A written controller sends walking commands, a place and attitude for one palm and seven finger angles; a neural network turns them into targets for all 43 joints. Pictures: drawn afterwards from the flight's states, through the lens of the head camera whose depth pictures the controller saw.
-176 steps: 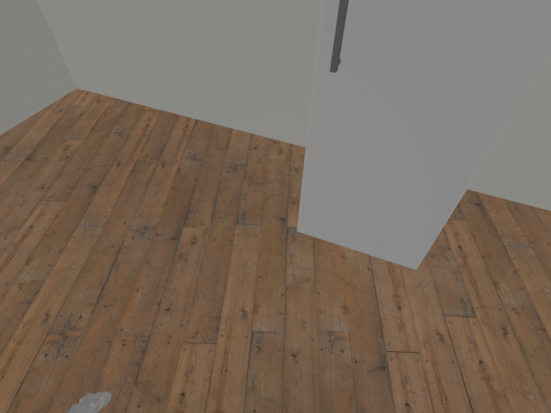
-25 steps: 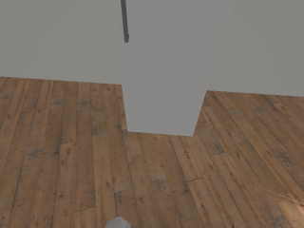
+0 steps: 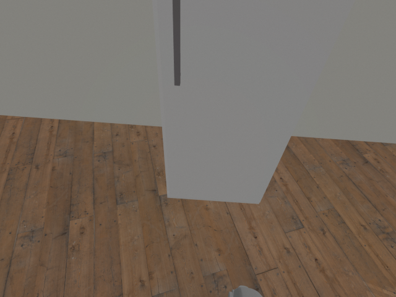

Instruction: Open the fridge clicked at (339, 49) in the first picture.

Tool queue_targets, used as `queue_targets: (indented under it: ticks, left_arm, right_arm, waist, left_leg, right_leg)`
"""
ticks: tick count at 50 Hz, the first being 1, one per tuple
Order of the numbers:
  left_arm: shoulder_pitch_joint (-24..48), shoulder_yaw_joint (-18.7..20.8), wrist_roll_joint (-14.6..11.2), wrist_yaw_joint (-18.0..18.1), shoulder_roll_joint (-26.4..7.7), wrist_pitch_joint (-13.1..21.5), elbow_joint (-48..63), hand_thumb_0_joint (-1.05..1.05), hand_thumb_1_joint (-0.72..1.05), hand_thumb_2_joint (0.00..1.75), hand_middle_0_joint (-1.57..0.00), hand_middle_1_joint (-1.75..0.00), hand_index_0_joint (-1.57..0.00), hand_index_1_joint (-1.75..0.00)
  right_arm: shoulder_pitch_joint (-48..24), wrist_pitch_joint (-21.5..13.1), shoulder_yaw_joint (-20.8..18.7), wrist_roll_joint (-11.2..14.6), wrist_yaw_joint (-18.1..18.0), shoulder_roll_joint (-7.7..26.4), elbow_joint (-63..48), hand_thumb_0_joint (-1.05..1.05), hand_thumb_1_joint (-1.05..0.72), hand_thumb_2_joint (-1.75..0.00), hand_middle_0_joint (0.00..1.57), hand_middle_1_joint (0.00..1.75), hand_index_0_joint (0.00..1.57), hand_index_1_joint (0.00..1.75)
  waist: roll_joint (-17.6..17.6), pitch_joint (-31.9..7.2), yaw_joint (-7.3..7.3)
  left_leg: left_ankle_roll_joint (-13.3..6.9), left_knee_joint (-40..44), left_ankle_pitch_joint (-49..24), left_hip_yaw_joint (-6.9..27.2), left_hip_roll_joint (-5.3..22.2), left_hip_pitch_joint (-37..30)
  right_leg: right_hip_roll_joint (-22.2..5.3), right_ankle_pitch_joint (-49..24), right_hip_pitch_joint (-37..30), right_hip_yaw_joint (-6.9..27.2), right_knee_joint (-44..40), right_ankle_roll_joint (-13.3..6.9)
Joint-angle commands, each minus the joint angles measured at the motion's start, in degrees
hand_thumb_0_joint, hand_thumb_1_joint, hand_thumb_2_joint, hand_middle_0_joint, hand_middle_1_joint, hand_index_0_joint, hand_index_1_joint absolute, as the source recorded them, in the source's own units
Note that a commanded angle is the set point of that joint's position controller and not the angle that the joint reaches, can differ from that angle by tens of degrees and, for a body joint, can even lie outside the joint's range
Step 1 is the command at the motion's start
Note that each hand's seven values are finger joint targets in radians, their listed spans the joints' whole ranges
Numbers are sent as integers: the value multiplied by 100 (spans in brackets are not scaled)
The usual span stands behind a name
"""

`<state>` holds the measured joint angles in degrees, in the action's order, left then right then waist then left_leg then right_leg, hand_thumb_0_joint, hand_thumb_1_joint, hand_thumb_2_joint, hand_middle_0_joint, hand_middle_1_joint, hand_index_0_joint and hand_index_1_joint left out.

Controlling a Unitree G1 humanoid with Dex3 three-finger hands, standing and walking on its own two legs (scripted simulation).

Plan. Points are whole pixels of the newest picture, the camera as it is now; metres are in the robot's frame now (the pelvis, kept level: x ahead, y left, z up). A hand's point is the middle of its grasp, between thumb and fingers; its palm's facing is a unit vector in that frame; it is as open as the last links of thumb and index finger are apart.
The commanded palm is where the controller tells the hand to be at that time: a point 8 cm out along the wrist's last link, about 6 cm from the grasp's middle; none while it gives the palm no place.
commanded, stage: take the last steps up to it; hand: left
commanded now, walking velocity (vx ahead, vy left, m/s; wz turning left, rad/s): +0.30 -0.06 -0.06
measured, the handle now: (177, 9) +0.72 +0.11 +0.27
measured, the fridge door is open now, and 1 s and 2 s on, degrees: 0 0 0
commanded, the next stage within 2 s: come to a stop and stand still in 0.44 s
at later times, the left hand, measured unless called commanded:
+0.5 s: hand (151, 266) +0.23 +0.13 -0.17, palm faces +0.07 -0.97 -0.22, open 7.2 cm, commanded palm none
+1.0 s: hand (140, 251) +0.27 +0.16 -0.19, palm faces +0.07 -0.97 -0.25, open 7.4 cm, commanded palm none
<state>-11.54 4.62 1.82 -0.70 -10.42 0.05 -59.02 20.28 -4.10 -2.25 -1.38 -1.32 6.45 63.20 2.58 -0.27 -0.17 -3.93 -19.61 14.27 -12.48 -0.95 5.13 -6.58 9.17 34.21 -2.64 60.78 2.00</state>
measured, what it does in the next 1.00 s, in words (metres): walks ahead: right foot, then left foot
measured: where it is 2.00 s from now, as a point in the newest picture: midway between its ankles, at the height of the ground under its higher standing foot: outside the picture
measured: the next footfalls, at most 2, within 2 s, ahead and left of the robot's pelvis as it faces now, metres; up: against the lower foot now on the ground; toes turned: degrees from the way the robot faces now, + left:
right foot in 0.24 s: +0.23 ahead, -0.15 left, +0.00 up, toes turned -9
left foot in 0.66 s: +0.36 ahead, +0.08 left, +0.00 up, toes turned +8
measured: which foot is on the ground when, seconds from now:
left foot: down 0.00-0.26, up 0.28-0.64, down 0.66-1.00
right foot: up 0.00-0.22, down 0.24-0.72, up 0.74-1.00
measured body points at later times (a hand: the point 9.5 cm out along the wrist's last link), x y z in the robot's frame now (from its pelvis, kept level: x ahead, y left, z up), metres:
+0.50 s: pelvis +0.20 -0.06 +0.00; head +0.22 -0.06 +0.45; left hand +0.23 +0.18 -0.15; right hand +0.21 -0.29 -0.16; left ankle +0.21 +0.07 -0.68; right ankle +0.19 -0.14 -0.74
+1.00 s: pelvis +0.22 -0.05 -0.01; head +0.26 -0.03 +0.44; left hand +0.27 +0.21 -0.17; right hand +0.33 -0.28 -0.15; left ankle +0.33 +0.07 -0.74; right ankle +0.20 -0.19 -0.68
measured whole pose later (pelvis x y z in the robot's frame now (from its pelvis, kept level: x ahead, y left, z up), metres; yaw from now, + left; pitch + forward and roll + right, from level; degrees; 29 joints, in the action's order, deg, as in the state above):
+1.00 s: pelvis +0.22 -0.05 -0.01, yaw -1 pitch -1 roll -1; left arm -11.7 5.4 1.1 1.9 -12.3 -3.4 -56.9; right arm 4.6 1.5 -3.6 -1.7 -1.9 8.3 56.6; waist 0.3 5.5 0.9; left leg -1.4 -28.7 6.0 -8.0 5.6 21.4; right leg -2.3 26.7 24.1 -0.4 58.8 2.4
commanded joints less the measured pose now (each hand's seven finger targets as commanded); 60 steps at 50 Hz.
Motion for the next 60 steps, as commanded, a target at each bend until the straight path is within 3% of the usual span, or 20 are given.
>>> queue_targets:
  ticks: [1,8,11,12,13,14,16,20,28,31,33,36,39,44,50,53,54,55,57,60]
  left_arm:
    - [256,-44,11,-42,-76,21,344,0,90,90,-20,-30,-20,-30]
    - [854,-82,-18,-57,68,161,556,0,90,90,-20,-30,-20,-30]
    - [-651,10,6,-18,-202,285,57,0,90,90,-20,-30,-20,-30]
    - [-1498,117,35,40,-604,368,-195,0,90,90,-20,-30,-20,-30]
    - [-2154,251,-13,106,-1192,399,-344,0,90,90,-20,-30,-20,-30]
    - [-2075,233,-114,159,-1226,373,-312,0,90,90,-20,-30,-20,-30]
    - [-1064,138,-113,177,-781,356,-123,0,90,90,-20,-30,-20,-30]
    - [-613,-74,-25,235,-123,485,-58,0,90,90,-20,-30,-20,-30]
    - [-850,-158,-51,194,-365,443,-292,0,90,90,-20,-30,-20,-30]
    - [-760,-224,-88,271,-328,319,-326,0,90,90,-20,-30,-20,-30]
    - [-1123,-288,-146,337,-133,218,-337,0,90,90,-20,-30,-20,-30]
    - [-1314,-232,-134,405,-279,-15,-294,0,90,90,-20,-30,-20,-30]
    - [-909,-73,-71,374,-393,-149,-91,0,90,90,-20,-30,-20,-30]
    - [-910,72,-66,291,-259,-287,184,0,90,90,-20,-30,-20,-30]
    - [-888,21,-52,193,-112,-305,351,0,90,90,-20,-30,-20,-30]
    - [-1889,-8,-41,198,-160,-192,-68,0,90,90,-20,-30,-20,-30]
    - [-1858,-33,50,217,-484,-82,-50,0,90,90,-20,-30,-20,-30]
    - [-1335,-50,68,240,-947,-68,182,0,90,90,-20,-30,-20,-30]
    - [-184,-16,16,286,-1145,-19,570,0,90,90,-20,-30,-20,-30]
    - [14,-61,-41,275,-801,101,509,0,90,90,-20,-30,-20,-30]
  right_arm:
    - [713,-110,-123,14,-55,702,-21,0,-90,-90,20,30,20,30]
    - [1119,-24,-136,-73,-60,736,207,0,-90,-90,20,30,20,30]
    - [873,-16,-132,14,-42,798,206,0,-90,-90,20,30,20,30]
    - [797,-39,-127,84,18,679,121,0,-90,-90,20,30,20,30]
    - [920,-74,-50,131,37,379,-67,0,-90,-90,20,30,20,30]
    - [533,2,-85,127,18,609,-212,0,-90,-90,20,30,20,30]
    - [88,50,-129,84,52,409,-213,0,-90,-90,20,30,20,30]
    - [421,264,-95,-28,81,79,-119,0,-90,-90,20,30,20,30]
    - [-533,234,3,17,163,231,-461,0,-90,-90,20,30,20,30]
    - [-419,201,85,44,64,318,-333,0,-90,-90,20,30,20,30]
    - [-109,150,-3,56,-17,862,-265,0,-90,-90,20,30,20,30]
    - [-240,315,-97,108,-177,1181,-263,0,-90,-90,20,30,20,30]
    - [-541,440,-202,54,-246,1223,-445,0,-90,-90,20,30,20,30]
    - [-1049,457,-312,25,-195,1144,-797,0,-90,-90,20,30,20,30]
    - [-1315,520,-379,-81,-30,1232,-918,0,-90,-90,20,30,20,30]
    - [-1466,628,-365,-67,39,1158,-891,0,-90,-90,20,30,20,30]
    - [-1229,680,-273,18,63,720,-872,0,-90,-90,20,30,20,30]
    - [-1301,714,-193,45,98,339,-1049,0,-90,-90,20,30,20,30]
    - [-1135,759,-290,-35,185,813,-992,0,-90,-90,20,30,20,30]
    - [-321,716,-283,-53,230,788,-558,0,-90,-90,20,30,20,30]
  waist:
    - [-517,885,-142]
    - [-798,871,-370]
    - [-500,-20,355]
    - [97,-680,701]
    - [1272,-1358,740]
    - [623,-1122,745]
    - [150,-164,473]
    - [-49,300,-137]
    - [451,277,37]
    - [259,11,-68]
    - [-697,-501,-62]
    - [-1958,-351,-84]
    - [-1206,-11,-115]
    - [-726,-667,45]
    - [-1658,-417,36]
    - [-1219,-276,452]
    - [181,22,420]
    - [1662,565,311]
    - [992,871,-37]
    - [737,1029,-251]
  left_leg:
    - [-513,1110,-1248,1255,1850,-183]
    - [-495,461,-2410,932,1802,-494]
    - [-153,-1322,-3432,469,1433,42]
    - [73,-2680,-2458,225,1100,1061]
    - [357,-4474,1485,135,191,2529]
    - [228,-5413,1929,903,276,2857]
    - [220,-5669,1044,1137,740,3000]
    - [408,-4636,456,1057,924,2387]
    - [547,-2123,-16,622,644,1956]
    - [569,-788,-1334,698,509,856]
    - [189,-952,-5241,1284,1400,-601]
    - [-700,-506,-7403,1948,2377,-621]
    - [-856,-364,-6109,1854,2379,14]
    - [-705,-238,-3943,1481,2121,260]
    - [-423,567,557,1722,1876,1337]
    - [110,320,2277,1392,1324,2477]
    - [457,-963,2088,944,729,2773]
    - [684,-2194,1707,832,236,3116]
    - [549,-3265,745,1383,417,2309]
    - [588,-3780,-67,1227,391,2421]
  right_leg:
    - [-170,-30,587,23,-818,-19]
    - [228,520,-277,-472,-2367,-336]
    - [598,-59,-2631,-685,-3216,-556]
    - [-256,-137,-4053,307,-3341,-909]
    - [-1759,-1045,-5369,2598,-3829,-1614]
    - [-1962,-1206,-4923,2798,-4222,-1830]
    - [-1640,-52,-3419,2053,-4588,-1586]
    - [-1072,-1316,-2081,497,-4795,-1190]
    - [-756,-2459,-2581,33,-4424,-1081]
    - [-406,-2981,-2640,-228,-3616,-689]
    - [-48,-1275,-1933,-308,-3077,-214]
    - [318,2436,-1462,-126,-1415,29]
    - [345,2535,-1009,344,53,-56]
    - [472,1758,-827,409,746,71]
    - [380,1822,-1830,-85,-1333,-97]
    - [556,1162,-3416,-378,-3198,-182]
    - [-175,2250,-3134,643,-4556,-351]
    - [-1394,4158,-1933,2497,-5725,-701]
    - [-1569,4328,-344,2566,-6199,-827]
    - [-903,2338,-953,1303,-5556,-463]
